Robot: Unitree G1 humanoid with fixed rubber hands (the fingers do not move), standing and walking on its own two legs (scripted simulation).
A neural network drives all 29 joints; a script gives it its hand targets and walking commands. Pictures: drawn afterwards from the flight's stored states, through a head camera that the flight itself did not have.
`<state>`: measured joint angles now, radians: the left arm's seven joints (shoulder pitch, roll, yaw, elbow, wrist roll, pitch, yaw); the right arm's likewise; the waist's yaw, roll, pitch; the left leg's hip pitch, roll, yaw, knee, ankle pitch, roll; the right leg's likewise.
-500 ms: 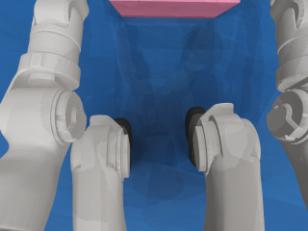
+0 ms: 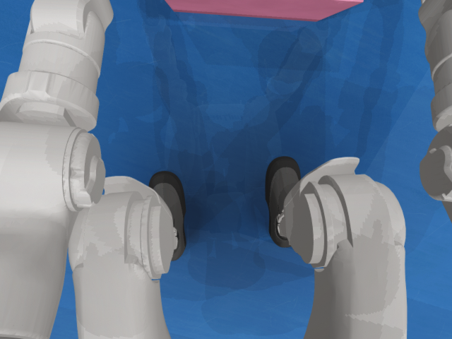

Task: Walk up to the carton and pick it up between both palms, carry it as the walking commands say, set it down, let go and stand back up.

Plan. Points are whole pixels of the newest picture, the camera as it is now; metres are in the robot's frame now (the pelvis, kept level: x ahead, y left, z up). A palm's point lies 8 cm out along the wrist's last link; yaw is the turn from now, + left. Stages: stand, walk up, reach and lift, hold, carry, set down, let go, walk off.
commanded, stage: set down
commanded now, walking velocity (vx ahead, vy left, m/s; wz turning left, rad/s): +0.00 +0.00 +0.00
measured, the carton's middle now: out of the picture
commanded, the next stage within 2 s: let go in 1.50 s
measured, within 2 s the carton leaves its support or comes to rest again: neither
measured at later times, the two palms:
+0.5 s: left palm out of the picture +0.59 +0.12 -0.07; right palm out of the picture +0.53 -0.29 -0.07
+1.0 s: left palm out of the picture +0.60 +0.11 +0.06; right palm out of the picture +0.53 -0.31 +0.06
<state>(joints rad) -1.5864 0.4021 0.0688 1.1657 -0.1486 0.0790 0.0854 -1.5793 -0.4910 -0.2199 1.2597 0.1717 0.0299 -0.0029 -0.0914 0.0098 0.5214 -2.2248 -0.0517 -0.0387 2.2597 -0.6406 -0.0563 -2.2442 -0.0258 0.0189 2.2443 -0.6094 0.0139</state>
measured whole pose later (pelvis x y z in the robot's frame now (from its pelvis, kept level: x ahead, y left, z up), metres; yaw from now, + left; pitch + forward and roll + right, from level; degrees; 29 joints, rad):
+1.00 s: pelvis -0.02 +0.01 +0.16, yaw -1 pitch +31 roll +1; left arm -1.59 0.45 0.11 0.75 -0.19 0.38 0.13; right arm -1.49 -0.56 -0.23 0.75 0.22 0.33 0.03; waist -0.10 0.03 0.52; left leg -1.75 -0.02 0.00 1.71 -0.51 -0.01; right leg -1.78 -0.01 0.04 1.70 -0.47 0.02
